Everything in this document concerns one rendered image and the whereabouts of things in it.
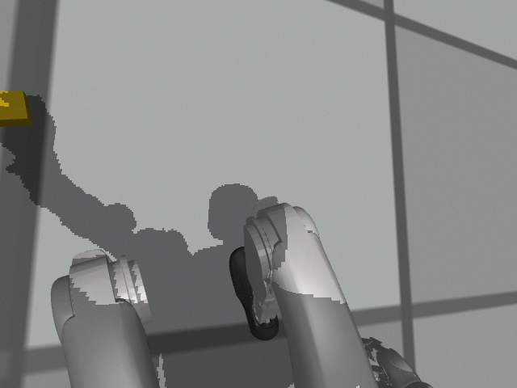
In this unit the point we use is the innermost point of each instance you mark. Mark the right robot hand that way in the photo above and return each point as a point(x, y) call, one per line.
point(393, 371)

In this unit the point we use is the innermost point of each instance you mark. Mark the small box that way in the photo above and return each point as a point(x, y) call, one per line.
point(14, 109)

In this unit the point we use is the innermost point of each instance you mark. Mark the right robot foot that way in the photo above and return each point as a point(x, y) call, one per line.
point(243, 290)

